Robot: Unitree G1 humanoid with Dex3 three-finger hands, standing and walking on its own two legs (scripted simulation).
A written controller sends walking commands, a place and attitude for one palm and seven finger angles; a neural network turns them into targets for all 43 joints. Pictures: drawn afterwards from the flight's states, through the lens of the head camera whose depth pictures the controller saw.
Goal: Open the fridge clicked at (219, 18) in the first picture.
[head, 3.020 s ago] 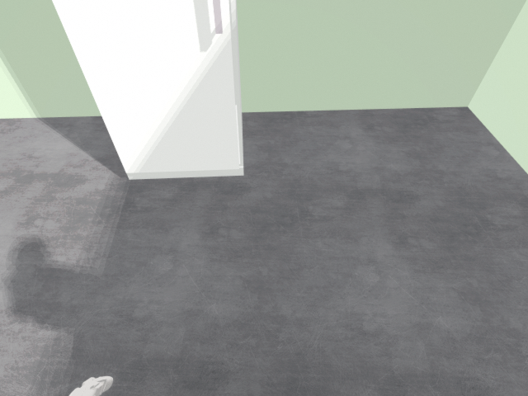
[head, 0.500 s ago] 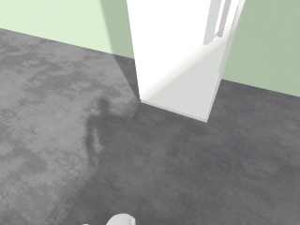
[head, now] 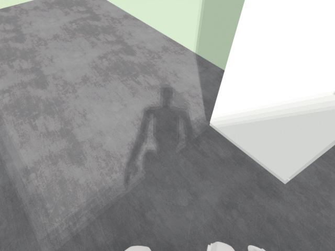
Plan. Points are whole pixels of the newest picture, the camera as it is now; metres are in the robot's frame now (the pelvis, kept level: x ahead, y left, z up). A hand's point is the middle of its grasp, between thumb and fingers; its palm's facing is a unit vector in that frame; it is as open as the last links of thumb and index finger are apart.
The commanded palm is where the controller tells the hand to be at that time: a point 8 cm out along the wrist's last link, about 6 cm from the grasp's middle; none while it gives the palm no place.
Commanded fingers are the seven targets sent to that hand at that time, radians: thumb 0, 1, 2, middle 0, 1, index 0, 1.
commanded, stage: walk to a spot facing it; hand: right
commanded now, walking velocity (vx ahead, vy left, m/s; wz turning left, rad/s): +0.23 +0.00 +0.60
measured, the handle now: out of the picture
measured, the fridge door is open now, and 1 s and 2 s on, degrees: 0 0 0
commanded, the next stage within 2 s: none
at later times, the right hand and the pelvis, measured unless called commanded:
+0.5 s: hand (274, 232) +0.23 -0.27 -0.16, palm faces -0.19 +0.97 -0.17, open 7.4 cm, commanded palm none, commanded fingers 0.00 -0.90 -0.90 0.20 0.30 0.20 0.30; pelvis +0.13 -0.09 +0.02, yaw +17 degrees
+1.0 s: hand (222, 175) +0.37 -0.13 -0.14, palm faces -0.55 +0.79 -0.27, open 7.4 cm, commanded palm none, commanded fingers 0.00 -0.90 -0.90 0.20 0.30 0.20 0.30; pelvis +0.15 -0.04 +0.00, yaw +35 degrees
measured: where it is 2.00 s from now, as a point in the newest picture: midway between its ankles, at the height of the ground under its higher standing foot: outside the picture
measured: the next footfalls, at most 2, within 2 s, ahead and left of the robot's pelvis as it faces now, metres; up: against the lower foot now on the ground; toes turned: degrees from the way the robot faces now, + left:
right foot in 0.22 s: +0.20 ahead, -0.15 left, +0.00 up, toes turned +0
left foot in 0.78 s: +0.14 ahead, +0.07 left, +0.00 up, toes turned +36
